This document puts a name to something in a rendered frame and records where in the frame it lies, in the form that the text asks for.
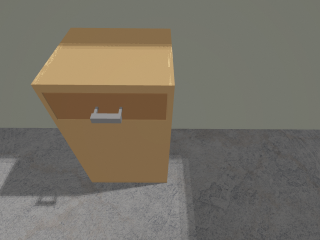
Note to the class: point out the drawer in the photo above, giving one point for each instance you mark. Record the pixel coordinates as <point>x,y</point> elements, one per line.
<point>135,106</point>

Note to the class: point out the cabinet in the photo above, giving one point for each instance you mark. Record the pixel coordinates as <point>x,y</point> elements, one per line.
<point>114,60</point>

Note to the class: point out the handle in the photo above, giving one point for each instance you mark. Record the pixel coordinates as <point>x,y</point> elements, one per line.
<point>106,118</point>

